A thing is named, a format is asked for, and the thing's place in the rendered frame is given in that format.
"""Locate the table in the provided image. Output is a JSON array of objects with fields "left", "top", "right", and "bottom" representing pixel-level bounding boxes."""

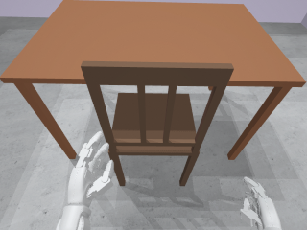
[{"left": 0, "top": 0, "right": 306, "bottom": 160}]

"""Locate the left robot forearm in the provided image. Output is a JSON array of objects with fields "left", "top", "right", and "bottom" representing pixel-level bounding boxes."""
[{"left": 55, "top": 203, "right": 92, "bottom": 230}]

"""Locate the chair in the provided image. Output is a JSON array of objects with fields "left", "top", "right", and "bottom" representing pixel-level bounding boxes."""
[{"left": 81, "top": 60, "right": 234, "bottom": 186}]

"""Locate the right robot hand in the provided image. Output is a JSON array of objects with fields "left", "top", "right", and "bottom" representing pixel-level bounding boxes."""
[{"left": 240, "top": 176, "right": 282, "bottom": 230}]

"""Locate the left robot hand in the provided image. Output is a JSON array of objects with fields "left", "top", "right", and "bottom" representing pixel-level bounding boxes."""
[{"left": 67, "top": 131, "right": 114, "bottom": 207}]

